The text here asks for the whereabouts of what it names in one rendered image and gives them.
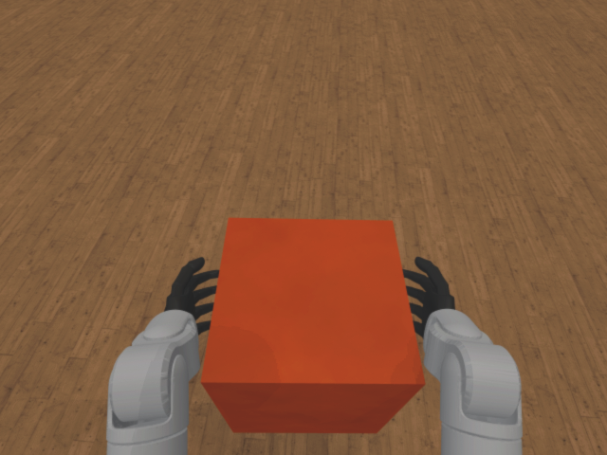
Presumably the robot left forearm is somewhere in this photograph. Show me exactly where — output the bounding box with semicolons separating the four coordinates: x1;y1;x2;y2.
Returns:
106;310;200;455

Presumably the carton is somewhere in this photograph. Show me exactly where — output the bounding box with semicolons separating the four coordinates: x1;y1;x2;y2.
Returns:
201;218;425;433

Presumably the robot right hand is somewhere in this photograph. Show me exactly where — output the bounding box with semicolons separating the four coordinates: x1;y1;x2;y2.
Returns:
402;257;455;337

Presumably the robot left hand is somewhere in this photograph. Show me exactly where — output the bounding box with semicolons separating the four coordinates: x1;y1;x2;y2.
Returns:
164;257;219;335

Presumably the robot right forearm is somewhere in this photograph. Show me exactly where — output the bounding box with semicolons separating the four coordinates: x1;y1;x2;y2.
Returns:
423;309;523;455

